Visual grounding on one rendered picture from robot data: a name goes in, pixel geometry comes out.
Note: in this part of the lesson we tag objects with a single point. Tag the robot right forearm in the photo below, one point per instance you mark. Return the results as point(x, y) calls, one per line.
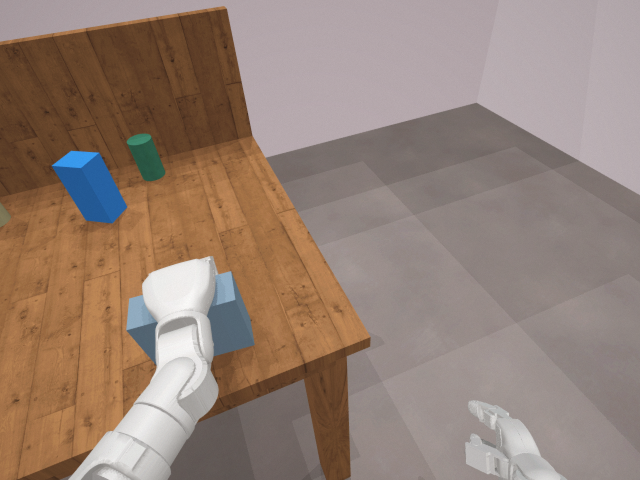
point(527, 466)

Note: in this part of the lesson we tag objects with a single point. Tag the robot left hand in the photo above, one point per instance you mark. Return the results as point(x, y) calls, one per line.
point(188, 285)

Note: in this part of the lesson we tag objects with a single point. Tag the robot left forearm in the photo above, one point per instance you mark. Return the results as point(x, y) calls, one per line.
point(183, 389)

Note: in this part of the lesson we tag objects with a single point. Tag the sponge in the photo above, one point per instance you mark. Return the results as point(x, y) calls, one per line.
point(230, 322)

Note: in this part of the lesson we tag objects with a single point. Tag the robot right hand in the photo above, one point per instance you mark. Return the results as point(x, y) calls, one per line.
point(512, 438)

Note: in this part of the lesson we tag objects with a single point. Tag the table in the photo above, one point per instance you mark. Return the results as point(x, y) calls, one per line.
point(69, 370)

